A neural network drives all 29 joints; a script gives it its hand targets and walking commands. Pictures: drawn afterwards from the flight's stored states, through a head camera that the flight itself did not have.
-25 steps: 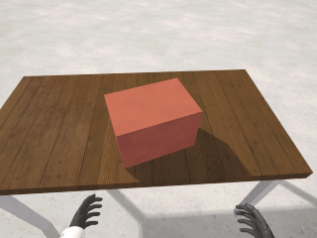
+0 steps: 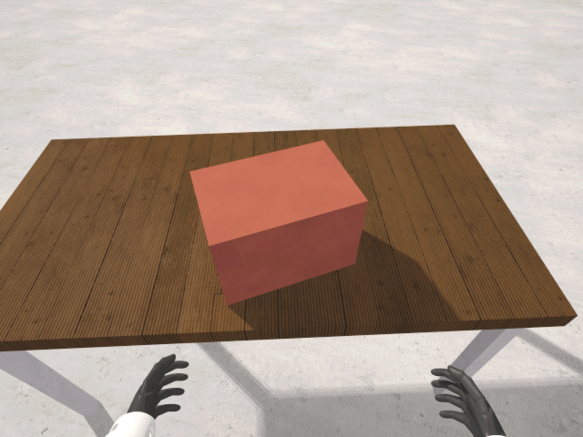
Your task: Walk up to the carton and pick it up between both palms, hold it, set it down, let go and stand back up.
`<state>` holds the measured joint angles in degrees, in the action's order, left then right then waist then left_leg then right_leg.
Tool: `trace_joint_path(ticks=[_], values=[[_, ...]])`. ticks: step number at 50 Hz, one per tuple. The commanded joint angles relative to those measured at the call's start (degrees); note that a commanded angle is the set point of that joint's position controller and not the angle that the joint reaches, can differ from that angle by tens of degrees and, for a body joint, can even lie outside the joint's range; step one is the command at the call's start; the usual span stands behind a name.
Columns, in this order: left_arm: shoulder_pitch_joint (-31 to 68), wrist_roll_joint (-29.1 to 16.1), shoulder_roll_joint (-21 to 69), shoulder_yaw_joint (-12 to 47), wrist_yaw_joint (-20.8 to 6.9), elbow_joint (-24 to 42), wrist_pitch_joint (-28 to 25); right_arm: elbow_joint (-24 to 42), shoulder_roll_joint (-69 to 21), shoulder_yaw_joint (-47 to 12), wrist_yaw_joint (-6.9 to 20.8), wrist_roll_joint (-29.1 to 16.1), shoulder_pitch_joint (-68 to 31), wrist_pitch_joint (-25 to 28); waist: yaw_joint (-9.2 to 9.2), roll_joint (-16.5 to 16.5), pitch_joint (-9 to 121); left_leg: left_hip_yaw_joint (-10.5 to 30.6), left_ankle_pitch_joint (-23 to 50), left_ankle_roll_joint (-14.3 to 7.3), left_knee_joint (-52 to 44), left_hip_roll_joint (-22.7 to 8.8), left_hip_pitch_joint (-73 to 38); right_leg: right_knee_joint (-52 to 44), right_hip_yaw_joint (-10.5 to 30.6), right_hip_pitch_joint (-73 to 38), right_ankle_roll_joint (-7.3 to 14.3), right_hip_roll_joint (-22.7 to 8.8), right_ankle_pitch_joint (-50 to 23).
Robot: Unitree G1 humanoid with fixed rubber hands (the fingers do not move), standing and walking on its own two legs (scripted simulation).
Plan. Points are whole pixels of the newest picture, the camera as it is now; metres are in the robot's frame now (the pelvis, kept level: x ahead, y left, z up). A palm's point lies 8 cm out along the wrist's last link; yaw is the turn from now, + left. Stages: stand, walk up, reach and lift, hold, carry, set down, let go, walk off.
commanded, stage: let go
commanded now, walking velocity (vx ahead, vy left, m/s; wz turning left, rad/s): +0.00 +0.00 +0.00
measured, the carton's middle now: (276, 220) +0.53 +0.05 -0.05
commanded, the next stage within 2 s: stand in 0.02 s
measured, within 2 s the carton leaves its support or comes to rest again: neither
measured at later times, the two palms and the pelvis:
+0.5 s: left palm out of the picture +0.14 +0.25 -0.11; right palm out of the picture +0.06 -0.24 -0.10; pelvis -0.01 +0.02 -0.01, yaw -3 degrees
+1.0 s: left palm out of the picture +0.11 +0.26 -0.12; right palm out of the picture +0.02 -0.23 -0.11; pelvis -0.01 +0.03 -0.01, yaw -4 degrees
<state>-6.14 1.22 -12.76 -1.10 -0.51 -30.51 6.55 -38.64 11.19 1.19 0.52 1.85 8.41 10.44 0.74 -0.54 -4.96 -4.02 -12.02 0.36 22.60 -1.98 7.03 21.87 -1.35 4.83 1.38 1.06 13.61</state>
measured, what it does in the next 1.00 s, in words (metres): stands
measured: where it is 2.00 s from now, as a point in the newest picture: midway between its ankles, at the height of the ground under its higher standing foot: outside the picture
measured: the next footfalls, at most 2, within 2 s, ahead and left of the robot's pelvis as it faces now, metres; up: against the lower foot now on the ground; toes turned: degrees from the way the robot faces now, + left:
none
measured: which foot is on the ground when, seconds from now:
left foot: down 0.00-1.00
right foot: down 0.00-1.00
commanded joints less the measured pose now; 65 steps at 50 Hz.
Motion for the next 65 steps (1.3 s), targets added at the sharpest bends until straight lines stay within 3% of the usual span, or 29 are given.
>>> trace_joint_path(ticks=[1,2,3,5,6,10,14,17,27,31,35,39,52,65], values=[[3.8,-0.2,-4.6,-1.2,-0.1,4.5,-1.6,4.9,5.6,1.4,-0.4,-0.2,-2.3,1.4,0.04,-0.8,5.5,0.8,8.7,0.2,-0.9,1.5,-8.6,-5.3,1.2,7.4,-0.1,-0.9,-8.1],[-1.4,1.8,-6.8,-3.7,-0.3,0.2,-5.6,1.8,9.8,3.0,-0.8,0.5,4.2,-6.1,-0.09,-5.6,7.4,4.7,20.9,-1.4,4.7,-7.0,-0.5,-0.7,6.1,6.2,-0.8,-5.1,-18.7],[-3.2,0.7,-8.0,-3.5,-0.5,-0.7,-6.8,2.7,11.3,4.7,-0.9,0.5,6.5,-9.3,0.23,-4.9,8.3,3.4,14.7,-1.5,6.4,-5.7,0.7,-0.3,6.7,5.7,-0.6,-5.3,-18.8],[-2.1,0.3,-7.6,-3.1,-0.8,-0.1,-7.4,3.6,9.7,4.3,-0.4,-0.1,6.1,-10.8,0.3,-3.8,11.5,1.8,13.4,-1.2,7.8,-4.8,2.0,2.8,6.5,3.7,-0.9,-5.3,-25.2],[-1.9,0.4,-7.0,-2.7,-0.8,0.0,-7.5,3.8,9.2,4.2,-0.2,-0.2,5.7,-11.1,0.44,-2.7,12.1,1.1,11.3,-1.0,8.7,-4.3,3.2,2.9,6.6,3.8,-1.0,-5.2,-24.8],[-1.8,0.6,-7.3,-2.9,-0.7,-0.7,-7.2,3.9,7.4,4.0,0.5,0.1,4.7,-11.4,-0.23,-1.1,9.6,1.3,3.8,-0.3,8.2,-4.1,5.9,1.8,8.5,7.5,0.1,-5.7,-16.6],[-3.2,1.0,-6.6,-2.5,-0.5,-1.5,-7.2,3.4,8.3,4.5,0.2,0.3,6.5,-11.1,-0.12,3.7,8.2,3.0,5.6,-1.3,5.1,-5.0,5.0,2.7,7.5,10.5,-0.3,-4.0,-9.2],[-4.0,0.9,-5.9,-2.1,-0.4,-2.4,-7.2,3.2,8.4,4.7,-0.2,0.4,7.7,-10.8,0.23,4.7,8.1,4.6,6.3,-2.6,3.1,-6.1,4.7,3.2,6.7,11.0,-0.7,-2.9,-5.1],[-4.8,0.5,-5.7,-1.1,-0.4,-5.1,-7.5,2.1,8.3,5.0,-0.3,0.5,10.6,-10.7,0.22,0.3,5.4,5.8,-4.3,-3.0,-0.5,-6.4,7.2,2.5,7.5,12.8,-0.5,-3.0,-1.0],[-5.3,0.4,-5.4,-1.0,-0.3,-6.0,-7.6,1.4,8.1,5.0,-0.3,0.6,11.2,-10.5,0.35,1.2,5.2,6.0,-5.7,-3.4,-1.5,-6.5,7.3,2.8,7.5,13.3,-0.6,-2.9,-0.8],[-5.9,0.3,-5.7,-1.0,-0.1,-7.0,-7.8,0.5,7.4,5.0,-0.3,0.4,11.6,-10.5,0.36,-0.1,5.3,5.1,-4.4,-3.3,-0.8,-5.8,6.7,2.0,8.3,13.3,-0.3,-3.3,-1.4],[-5.5,0.2,-5.5,-1.0,0.1,-7.7,-7.8,-0.4,7.3,4.9,-0.4,0.4,11.8,-10.5,0.7,1.2,5.6,4.7,-3.6,-3.3,-0.9,-5.5,5.7,2.1,8.5,13.6,-0.2,-3.4,-2.2],[-7.4,-0.2,-5.4,-1.2,0.9,-11.4,-7.8,-4.4,6.9,4.3,-1.0,0.0,12.3,-10.3,0.69,0.5,5.5,3.3,2.4,-3.3,0.9,-4.7,3.3,1.1,8.8,12.3,0.3,-3.9,-6.3],[-8.6,-0.4,-5.0,-1.6,1.6,-15.6,-7.5,-9.6,6.6,3.9,-1.7,-0.2,12.0,-10.4,0.76,0.9,4.0,4.4,0.8,-3.7,-1.4,-5.1,3.0,0.2,8.3,11.4,0.3,-3.7,-5.9]])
